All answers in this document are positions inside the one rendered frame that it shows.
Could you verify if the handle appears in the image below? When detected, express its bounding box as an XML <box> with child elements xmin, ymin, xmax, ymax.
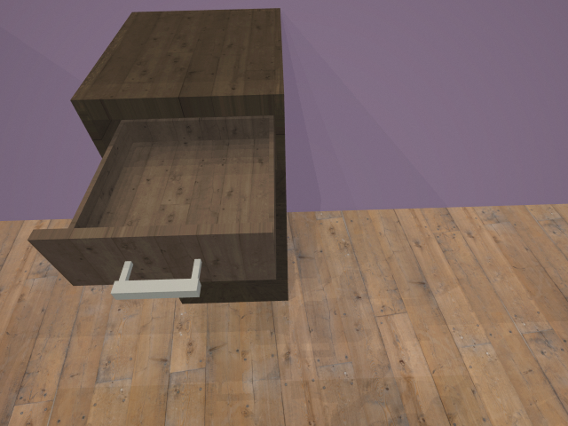
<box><xmin>111</xmin><ymin>259</ymin><xmax>201</xmax><ymax>300</ymax></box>

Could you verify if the drawer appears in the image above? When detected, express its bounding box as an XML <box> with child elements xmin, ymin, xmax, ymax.
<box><xmin>28</xmin><ymin>115</ymin><xmax>276</xmax><ymax>286</ymax></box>

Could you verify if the cabinet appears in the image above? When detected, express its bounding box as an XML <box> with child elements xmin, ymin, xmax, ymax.
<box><xmin>70</xmin><ymin>8</ymin><xmax>288</xmax><ymax>304</ymax></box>

